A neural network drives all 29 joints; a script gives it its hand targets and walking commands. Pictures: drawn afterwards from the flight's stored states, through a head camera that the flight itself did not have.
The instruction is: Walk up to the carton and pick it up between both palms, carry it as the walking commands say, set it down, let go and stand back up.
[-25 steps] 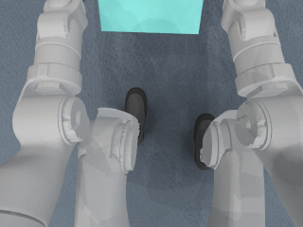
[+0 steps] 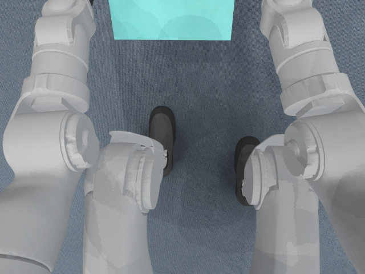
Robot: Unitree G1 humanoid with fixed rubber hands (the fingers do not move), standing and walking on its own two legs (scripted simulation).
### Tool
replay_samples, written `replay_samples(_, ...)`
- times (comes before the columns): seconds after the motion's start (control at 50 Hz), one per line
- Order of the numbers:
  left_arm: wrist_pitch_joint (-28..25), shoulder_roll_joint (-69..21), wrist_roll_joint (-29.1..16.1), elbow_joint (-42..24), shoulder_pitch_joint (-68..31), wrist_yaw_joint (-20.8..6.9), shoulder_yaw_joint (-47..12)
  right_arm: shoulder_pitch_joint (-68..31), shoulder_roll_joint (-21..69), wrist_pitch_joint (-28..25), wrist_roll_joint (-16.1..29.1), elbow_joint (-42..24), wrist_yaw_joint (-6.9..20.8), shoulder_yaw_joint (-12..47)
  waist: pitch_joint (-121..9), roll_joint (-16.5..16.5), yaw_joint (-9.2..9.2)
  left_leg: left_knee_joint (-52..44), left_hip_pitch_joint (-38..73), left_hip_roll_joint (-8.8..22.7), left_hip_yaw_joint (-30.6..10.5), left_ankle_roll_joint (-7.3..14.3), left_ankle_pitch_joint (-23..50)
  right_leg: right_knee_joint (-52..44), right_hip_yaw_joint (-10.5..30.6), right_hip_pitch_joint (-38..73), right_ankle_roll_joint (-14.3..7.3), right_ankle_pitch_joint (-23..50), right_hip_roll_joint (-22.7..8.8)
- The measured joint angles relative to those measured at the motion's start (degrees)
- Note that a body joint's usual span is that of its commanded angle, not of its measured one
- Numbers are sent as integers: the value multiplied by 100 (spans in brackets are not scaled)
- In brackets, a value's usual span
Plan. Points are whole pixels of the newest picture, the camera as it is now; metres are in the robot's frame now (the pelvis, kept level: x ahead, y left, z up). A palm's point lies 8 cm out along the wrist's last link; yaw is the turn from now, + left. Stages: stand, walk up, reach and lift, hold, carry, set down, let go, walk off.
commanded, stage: set down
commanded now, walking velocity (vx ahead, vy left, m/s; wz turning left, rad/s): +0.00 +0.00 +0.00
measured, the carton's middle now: out of the picture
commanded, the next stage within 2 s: none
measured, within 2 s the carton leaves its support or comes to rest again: rests again in 1.32 s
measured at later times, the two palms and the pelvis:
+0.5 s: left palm out of the picture +0.52 +0.23 -0.19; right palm out of the picture +0.54 -0.07 -0.20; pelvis +0.00 +0.00 +0.00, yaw +0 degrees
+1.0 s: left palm out of the picture +0.52 +0.23 -0.19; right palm out of the picture +0.54 -0.07 -0.21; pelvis +0.00 +0.00 +0.00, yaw +0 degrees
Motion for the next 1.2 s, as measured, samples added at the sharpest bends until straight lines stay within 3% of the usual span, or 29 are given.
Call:
replay_samples(0.16, -33, 24, 0, 202, 0, -5, 103, -10, 4, -73, 0, 171, 217, -48, 0, 0, 0, 6, -16, 9, 0, 0, -3, 5, 0, -22, 3, -4, 7)
replay_samples(0.68, -159, 28, 164, 288, -12, -237, 402, -22, 4, -244, 0, 260, 422, -223, 0, 2, 0, 16, -26, 17, 0, 0, -42, 15, 0, -42, 3, -32, 13)
replay_samples(1.2, -556, 21, 250, 523, -37, -278, 524, -25, -8, -477, -1, 366, 394, -174, 4, 5, 0, 34, -31, 21, 0, -8, -87, 23, 0, -41, 1, -72, 13)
